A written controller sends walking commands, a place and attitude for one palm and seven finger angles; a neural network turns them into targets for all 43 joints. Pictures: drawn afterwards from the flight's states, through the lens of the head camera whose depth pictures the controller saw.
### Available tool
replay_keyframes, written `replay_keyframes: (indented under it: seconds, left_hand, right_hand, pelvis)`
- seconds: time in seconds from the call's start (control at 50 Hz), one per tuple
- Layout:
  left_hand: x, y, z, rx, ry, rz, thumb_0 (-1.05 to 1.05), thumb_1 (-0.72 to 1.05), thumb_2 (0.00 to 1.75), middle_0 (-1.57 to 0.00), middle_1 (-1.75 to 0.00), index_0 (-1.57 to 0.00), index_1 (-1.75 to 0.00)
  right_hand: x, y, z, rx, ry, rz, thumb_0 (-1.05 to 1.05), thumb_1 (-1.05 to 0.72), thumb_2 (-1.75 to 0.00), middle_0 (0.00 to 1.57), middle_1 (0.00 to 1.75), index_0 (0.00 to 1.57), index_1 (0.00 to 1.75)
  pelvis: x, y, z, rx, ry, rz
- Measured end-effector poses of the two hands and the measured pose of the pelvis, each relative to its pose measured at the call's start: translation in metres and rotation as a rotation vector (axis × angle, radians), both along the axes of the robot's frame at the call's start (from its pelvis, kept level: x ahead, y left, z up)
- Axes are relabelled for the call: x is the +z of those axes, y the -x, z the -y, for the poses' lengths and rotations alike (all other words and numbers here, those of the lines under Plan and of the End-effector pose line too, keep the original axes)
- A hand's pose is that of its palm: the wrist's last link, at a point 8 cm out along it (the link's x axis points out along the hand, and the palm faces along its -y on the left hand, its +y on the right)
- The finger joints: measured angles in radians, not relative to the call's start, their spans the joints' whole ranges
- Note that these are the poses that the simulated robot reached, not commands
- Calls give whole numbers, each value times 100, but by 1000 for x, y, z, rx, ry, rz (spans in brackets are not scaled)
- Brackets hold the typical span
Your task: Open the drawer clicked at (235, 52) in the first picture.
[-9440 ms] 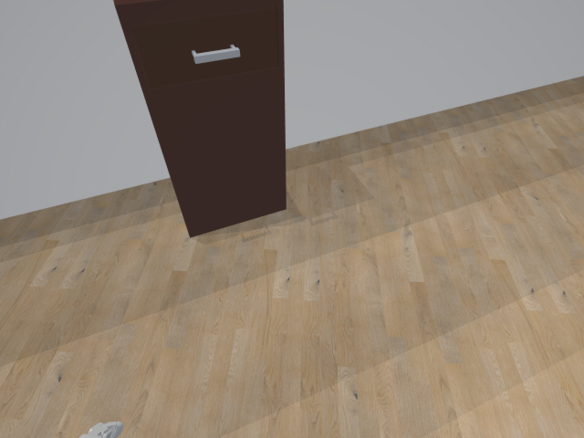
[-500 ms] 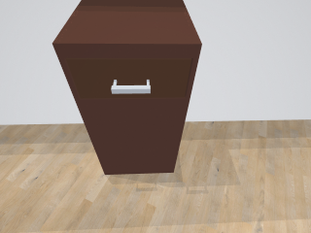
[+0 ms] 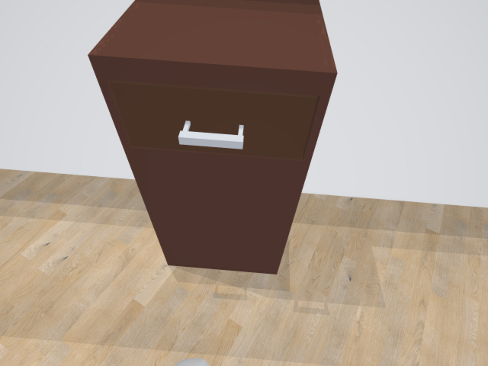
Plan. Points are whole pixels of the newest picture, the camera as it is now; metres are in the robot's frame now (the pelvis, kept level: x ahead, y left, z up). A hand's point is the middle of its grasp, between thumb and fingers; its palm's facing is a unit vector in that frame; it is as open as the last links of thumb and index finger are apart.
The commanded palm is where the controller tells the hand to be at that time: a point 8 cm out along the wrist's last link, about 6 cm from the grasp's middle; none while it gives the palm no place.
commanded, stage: shuffle to correct the standing spot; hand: left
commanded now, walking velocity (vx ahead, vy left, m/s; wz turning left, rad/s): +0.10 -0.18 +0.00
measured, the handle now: (212, 133) +0.57 +0.12 +0.04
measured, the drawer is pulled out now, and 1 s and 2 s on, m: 0.00 0.00 0.00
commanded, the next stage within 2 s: come to a stop and stand still in 0.36 s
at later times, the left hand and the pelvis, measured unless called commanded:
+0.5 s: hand out of the picture +0.09 +0.13 -0.16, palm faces +0.00 -0.98 -0.20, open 7.3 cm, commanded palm none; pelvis +0.03 -0.07 +0.00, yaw -1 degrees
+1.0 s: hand out of the picture +0.03 +0.08 -0.16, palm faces +0.12 -0.96 -0.23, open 7.3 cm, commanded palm none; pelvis +0.02 -0.11 +0.01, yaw +1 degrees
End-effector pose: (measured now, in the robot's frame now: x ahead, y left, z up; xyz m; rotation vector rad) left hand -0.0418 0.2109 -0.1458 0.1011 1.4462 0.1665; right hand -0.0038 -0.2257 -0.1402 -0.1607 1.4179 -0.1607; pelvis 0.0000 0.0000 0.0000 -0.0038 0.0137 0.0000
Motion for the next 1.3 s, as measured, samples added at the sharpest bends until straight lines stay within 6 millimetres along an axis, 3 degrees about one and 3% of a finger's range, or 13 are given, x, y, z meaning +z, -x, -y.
replay_keyframes:
  seconds: [0.12, 0.18, 0.3, 0.4, 0.52, 0.58, 0.66, 0.8, 0.92, 1.04, 1.1, 1.16, 1.3]
  left_hand:
    - [-15, 19, 19, 31, 71, -112, 0, 91, 90, -20, -29, -20, -30]
    - [-24, 13, 21, 12, 93, -141, 0, 91, 90, -20, -29, -20, -30]
    - [-11, -48, 15, -11, 61, -1, 0, 91, 90, -20, -29, -20, -30]
    - [5, -94, 18, -27, 14, 111, 0, 91, 90, -20, -29, -20, -30]
    - [15, -131, 43, -86, -53, 166, 0, 91, 90, -20, -29, -20, -30]
    - [14, -139, 63, -93, -92, 206, 0, 91, 90, -20, -29, -20, -30]
    - [25, -135, 90, -70, -92, 216, 0, 92, 90, -20, -29, -20, -30]
    - [30, -119, 104, -31, -94, 195, 0, 94, 90, -20, -29, -20, -30]
    - [23, -84, 100, 23, -86, 139, 0, 92, 90, -20, -29, -20, -30]
    - [8, -44, 79, 63, -63, 65, 0, 91, 90, -20, -29, -20, -30]
    - [-3, -32, 66, 77, -49, 37, 0, 91, 90, -20, -29, -20, -30]
    - [-2, -30, 60, 76, -42, 37, 0, 91, 90, -20, -29, -20, -30]
    - [3, -36, 65, 41, -39, 70, 0, 91, 90, -20, -29, -20, -30]
  right_hand:
    - [2, -74, 4, 51, 41, 153, 0, -92, -90, 20, 29, 20, 29]
    - [3, -92, 3, 42, 55, 223, 0, -92, -90, 20, 29, 20, 29]
    - [18, -80, 20, 23, 75, 200, -1, -94, -90, 20, 29, 20, 29]
    - [18, -61, 42, 10, 53, 132, -1, -93, -90, 20, 29, 20, 30]
    - [0, -39, 82, -45, 10, 71, 0, -91, -90, 20, 30, 20, 30]
    - [-16, -31, 107, -55, -7, 31, 0, -91, -90, 20, 29, 20, 30]
    - [-14, -35, 124, -42, -26, 7, 0, -91, -90, 20, 29, 20, 29]
    - [-3, -63, 130, -1, -52, 46, 0, -91, -90, 19, 29, 20, 29]
    - [3, -96, 124, 67, -43, 110, 0, -91, -90, 19, 29, 20, 29]
    - [12, -121, 103, 112, -13, 218, 0, -91, -90, 19, 29, 20, 29]
    - [12, -118, 90, 117, 5, 247, 0, -91, -90, 19, 29, 20, 29]
    - [14, -106, 77, 125, 0, 227, 0, -91, -90, 19, 29, 20, 29]
    - [1, -82, 72, 93, -23, 189, -1, -93, -90, 20, 29, 20, 29]
  pelvis:
    - [-10, -19, -1, 7, 21, 10]
    - [-15, -25, 1, -17, 10, 25]
    - [1, -29, 13, -18, 21, 32]
    - [8, -30, 33, -15, 26, 19]
    - [2, -33, 73, -12, 9, 0]
    - [-8, -37, 95, -14, -11, 1]
    - [0, -43, 110, 0, -21, 11]
    - [9, -41, 126, 8, -45, 10]
    - [10, -30, 121, 20, -45, 2]
    - [3, -21, 102, 23, -31, 3]
    - [-3, -17, 90, 32, -15, 12]
    - [0, -15, 84, 29, -17, 18]
    - [-1, -10, 79, 14, -41, 9]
